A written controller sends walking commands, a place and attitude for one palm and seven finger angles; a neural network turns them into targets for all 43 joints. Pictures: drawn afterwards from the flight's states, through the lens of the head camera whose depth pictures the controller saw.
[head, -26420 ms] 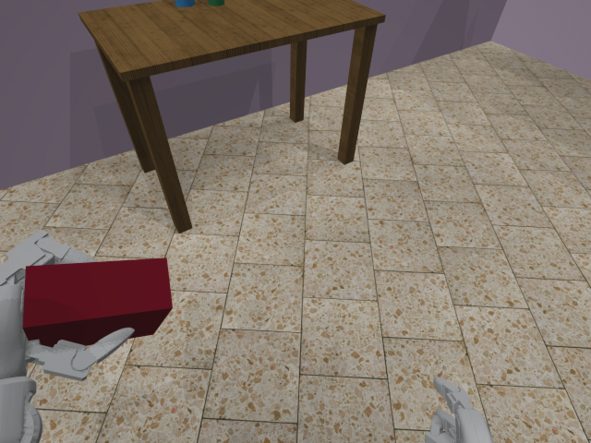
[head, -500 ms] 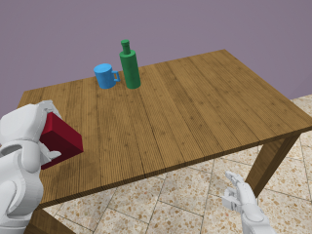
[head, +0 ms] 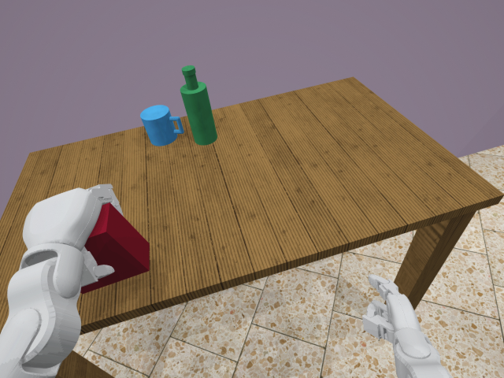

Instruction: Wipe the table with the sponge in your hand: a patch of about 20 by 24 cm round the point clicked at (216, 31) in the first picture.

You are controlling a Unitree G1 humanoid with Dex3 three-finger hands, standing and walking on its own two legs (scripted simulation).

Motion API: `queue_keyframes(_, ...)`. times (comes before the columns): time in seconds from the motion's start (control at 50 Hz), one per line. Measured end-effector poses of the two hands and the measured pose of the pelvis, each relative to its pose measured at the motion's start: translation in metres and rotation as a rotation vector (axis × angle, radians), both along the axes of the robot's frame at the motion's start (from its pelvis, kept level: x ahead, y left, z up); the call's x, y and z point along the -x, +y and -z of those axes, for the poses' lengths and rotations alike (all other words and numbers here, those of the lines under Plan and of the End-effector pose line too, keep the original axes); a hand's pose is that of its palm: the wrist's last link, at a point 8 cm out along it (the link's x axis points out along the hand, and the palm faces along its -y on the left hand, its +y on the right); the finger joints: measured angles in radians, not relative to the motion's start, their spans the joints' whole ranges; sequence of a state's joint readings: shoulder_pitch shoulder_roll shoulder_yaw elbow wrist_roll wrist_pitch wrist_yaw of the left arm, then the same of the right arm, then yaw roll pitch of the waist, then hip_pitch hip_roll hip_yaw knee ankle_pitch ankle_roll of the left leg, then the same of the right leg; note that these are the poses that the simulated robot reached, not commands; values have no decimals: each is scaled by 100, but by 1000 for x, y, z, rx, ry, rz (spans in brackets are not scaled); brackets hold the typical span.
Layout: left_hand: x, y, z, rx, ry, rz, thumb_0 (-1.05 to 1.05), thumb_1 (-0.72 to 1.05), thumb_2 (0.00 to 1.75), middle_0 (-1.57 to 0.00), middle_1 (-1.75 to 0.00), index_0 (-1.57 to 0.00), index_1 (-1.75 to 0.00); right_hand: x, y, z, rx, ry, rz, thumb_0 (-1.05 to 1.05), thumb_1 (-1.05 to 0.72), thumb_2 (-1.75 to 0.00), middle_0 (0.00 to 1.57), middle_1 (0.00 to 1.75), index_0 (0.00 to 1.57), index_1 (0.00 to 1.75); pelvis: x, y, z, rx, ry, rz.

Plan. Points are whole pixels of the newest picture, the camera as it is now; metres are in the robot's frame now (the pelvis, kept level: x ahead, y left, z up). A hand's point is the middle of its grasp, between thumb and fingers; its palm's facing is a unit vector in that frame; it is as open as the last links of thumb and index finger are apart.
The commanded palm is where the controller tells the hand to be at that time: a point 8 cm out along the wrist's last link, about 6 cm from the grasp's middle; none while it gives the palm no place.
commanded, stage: move the sponge above the wiping area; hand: left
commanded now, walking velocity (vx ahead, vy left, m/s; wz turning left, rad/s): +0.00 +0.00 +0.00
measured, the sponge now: (102, 256) +0.23 +0.28 +0.10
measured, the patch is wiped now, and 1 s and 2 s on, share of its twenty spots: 0.00 0.00 0.00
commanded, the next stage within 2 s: none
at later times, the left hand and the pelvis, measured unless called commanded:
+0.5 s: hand (105, 233) +0.25 +0.27 +0.14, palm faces +0.06 -0.04 -1.00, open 9.6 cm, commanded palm +0.21 +0.28 +0.22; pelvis +0.00 -0.01 +0.00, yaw +0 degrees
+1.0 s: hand (109, 220) +0.28 +0.27 +0.14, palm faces +0.15 -0.05 -0.99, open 9.6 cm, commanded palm +0.23 +0.27 +0.20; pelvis +0.01 +0.00 +0.00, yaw +0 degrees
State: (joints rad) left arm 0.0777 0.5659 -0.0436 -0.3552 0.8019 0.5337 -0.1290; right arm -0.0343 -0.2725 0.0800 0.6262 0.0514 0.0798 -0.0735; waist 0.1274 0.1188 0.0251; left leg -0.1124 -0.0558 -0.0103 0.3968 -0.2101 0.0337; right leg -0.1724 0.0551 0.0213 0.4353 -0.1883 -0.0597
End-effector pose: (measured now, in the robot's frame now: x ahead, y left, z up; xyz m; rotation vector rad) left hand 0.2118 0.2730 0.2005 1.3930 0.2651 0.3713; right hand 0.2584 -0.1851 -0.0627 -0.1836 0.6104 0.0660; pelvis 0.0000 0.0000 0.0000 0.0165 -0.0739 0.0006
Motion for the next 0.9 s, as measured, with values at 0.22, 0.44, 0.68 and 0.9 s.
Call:
queue_keyframes(0.22,3,14,-25,-82,-91,-87,0,-45,104,-79,-137,-79,-137,5,-14,2,-7,9,15,1,-91,-90,20,30,20,30,0,-10,1,-2,-11,3)
queue_keyframes(0.44,-12,-8,18,-76,81,25,0,-45,104,-79,-137,-79,-137,15,-25,6,31,1,38,1,-91,-90,20,30,20,30,7,-14,2,-5,-10,-4)
queue_keyframes(0.68,-22,15,-7,-65,-46,-80,0,-45,104,-79,-138,-79,-137,24,-30,13,-1,38,72,1,-91,-90,20,30,20,30,1,-11,0,-2,-2,6)
queue_keyframes(0.9,-29,-16,28,-61,61,94,0,-46,104,-79,-137,-79,-137,14,-18,10,26,21,52,1,-91,-90,20,30,20,30,-2,-4,0,-2,2,0)
